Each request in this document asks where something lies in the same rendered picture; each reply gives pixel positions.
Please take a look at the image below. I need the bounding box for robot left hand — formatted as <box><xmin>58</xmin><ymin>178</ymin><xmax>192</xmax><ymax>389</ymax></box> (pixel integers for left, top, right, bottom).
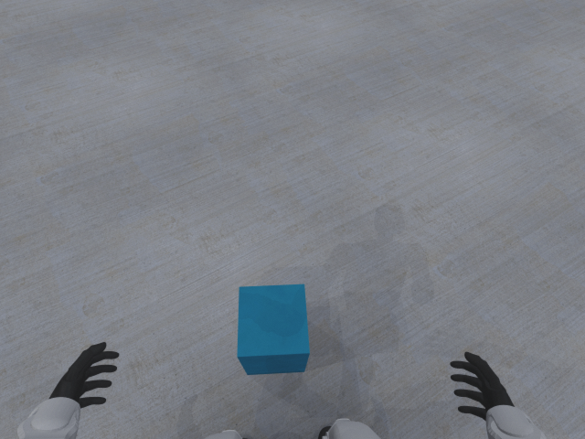
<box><xmin>49</xmin><ymin>342</ymin><xmax>119</xmax><ymax>408</ymax></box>

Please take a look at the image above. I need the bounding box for robot right hand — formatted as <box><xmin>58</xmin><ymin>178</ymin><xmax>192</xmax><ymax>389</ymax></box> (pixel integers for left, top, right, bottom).
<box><xmin>450</xmin><ymin>352</ymin><xmax>515</xmax><ymax>421</ymax></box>

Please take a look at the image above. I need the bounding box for carton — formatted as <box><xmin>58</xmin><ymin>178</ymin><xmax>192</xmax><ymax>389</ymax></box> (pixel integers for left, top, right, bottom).
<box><xmin>237</xmin><ymin>284</ymin><xmax>310</xmax><ymax>375</ymax></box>

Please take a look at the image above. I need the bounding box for robot left forearm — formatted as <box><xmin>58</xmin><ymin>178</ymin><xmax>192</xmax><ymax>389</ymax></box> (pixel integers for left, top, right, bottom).
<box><xmin>16</xmin><ymin>397</ymin><xmax>80</xmax><ymax>439</ymax></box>

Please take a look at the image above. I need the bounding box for right robot shin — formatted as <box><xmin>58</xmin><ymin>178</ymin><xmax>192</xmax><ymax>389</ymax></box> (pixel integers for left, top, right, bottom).
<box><xmin>328</xmin><ymin>419</ymin><xmax>350</xmax><ymax>432</ymax></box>

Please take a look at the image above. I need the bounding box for robot right forearm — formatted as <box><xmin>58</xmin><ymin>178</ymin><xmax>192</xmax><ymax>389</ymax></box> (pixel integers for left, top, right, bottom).
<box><xmin>486</xmin><ymin>405</ymin><xmax>546</xmax><ymax>439</ymax></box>

